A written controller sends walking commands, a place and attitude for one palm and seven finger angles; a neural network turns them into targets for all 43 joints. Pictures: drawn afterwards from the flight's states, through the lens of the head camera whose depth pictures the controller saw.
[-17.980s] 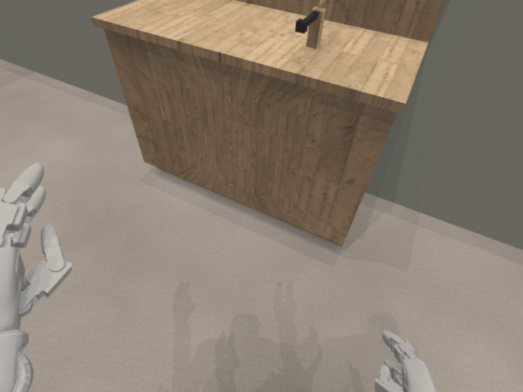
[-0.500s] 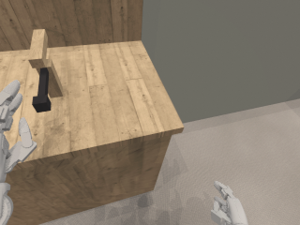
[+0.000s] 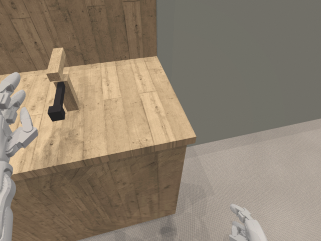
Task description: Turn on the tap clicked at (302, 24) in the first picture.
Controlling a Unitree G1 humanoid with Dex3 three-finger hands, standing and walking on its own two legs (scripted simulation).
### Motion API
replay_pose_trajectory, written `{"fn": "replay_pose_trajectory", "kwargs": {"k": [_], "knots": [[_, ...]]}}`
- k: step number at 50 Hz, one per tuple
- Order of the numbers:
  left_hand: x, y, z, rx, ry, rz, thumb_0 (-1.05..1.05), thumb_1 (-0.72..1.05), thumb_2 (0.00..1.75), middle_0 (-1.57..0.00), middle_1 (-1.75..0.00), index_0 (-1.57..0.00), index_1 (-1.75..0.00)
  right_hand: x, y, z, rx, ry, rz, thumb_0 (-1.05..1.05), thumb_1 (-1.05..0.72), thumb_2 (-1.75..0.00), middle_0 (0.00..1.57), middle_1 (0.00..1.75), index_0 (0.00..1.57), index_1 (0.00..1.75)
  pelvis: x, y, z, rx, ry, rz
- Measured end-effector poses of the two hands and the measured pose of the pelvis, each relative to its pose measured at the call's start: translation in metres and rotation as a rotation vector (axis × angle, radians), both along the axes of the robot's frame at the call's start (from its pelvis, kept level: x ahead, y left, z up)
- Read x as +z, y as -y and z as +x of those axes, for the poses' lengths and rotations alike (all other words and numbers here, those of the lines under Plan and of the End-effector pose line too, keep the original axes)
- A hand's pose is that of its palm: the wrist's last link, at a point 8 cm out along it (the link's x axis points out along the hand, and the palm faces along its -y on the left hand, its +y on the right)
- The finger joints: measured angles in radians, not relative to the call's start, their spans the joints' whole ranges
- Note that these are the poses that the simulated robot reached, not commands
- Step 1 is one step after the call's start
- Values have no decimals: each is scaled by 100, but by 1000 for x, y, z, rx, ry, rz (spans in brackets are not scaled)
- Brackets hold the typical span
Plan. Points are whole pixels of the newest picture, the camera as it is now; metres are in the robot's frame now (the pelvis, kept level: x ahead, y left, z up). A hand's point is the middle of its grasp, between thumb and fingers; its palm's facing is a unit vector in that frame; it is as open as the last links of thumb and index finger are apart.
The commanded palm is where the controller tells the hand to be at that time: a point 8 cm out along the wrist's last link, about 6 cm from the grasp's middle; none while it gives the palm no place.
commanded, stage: turn the palm inward beside the body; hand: left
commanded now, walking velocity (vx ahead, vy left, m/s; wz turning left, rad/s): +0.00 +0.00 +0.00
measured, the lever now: (56, 113) +0.34 +0.30 +0.15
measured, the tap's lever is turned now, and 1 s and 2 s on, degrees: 0 0 0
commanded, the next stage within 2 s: none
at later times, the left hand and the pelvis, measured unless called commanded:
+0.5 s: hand (58, 151) +0.23 +0.23 +0.17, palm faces +0.50 -0.81 -0.30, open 7.4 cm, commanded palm +0.15 +0.27 +0.19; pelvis +0.01 -0.06 -0.01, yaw +4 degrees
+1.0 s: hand (44, 157) +0.20 +0.24 +0.18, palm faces +0.50 -0.84 -0.20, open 7.4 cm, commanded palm +0.14 +0.27 +0.20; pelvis +0.02 -0.02 -0.01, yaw +3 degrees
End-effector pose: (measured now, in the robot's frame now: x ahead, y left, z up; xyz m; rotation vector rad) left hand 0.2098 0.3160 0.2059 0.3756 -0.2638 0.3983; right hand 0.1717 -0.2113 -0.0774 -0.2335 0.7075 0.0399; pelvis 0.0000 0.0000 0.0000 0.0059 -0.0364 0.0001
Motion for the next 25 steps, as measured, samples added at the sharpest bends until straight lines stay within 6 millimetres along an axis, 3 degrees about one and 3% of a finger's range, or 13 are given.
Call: {"fn": "replay_pose_trajectory", "kwargs": {"k": [6, 13, 19, 25], "knots": [[-32, 47, -26, -55, -80, -11, 2, 90, 90, -20, -30, -20, -30, 5, 23, 11, -30, 62, -4, 1, -90, -90, 21, 30, 21, 30, -6, 19, -5, -2, -12, 12], [-23, 40, -51, 147, 22, -2, 2, 89, 90, -21, -30, -21, -30, -3, 50, 21, -16, 53, -49, 1, -90, -90, 21, 30, 20, 30, -11, 47, -6, 39, -6, 1], [-22, 46, -39, 157, -53, -27, 2, 90, 90, -20, -30, -20, -30, -15, 62, 31, -43, 35, -48, 1, -90, -90, 20, 29, 20, 30, -13, 57, -1, 70, -4, -11], [-25, 53, -27, 127, -84, -50, 2, 90, 90, -21, -30, -20, -30, -19, 62, 44, -78, 25, -27, 1, -90, -90, 20, 29, 20, 30, -14, 55, 11, 68, -30, -6]]}}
